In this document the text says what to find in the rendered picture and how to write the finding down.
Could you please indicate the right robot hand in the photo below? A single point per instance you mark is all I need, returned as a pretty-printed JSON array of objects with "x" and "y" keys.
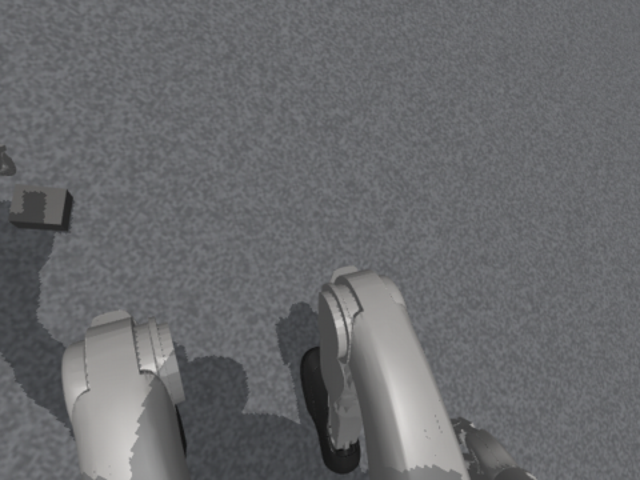
[{"x": 487, "y": 456}]

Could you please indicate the left robot hand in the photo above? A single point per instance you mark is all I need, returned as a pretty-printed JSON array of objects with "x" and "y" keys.
[{"x": 7, "y": 166}]

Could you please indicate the right robot foot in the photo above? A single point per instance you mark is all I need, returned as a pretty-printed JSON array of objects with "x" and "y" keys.
[{"x": 316, "y": 397}]

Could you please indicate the small box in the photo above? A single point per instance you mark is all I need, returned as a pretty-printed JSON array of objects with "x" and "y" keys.
[{"x": 43, "y": 208}]

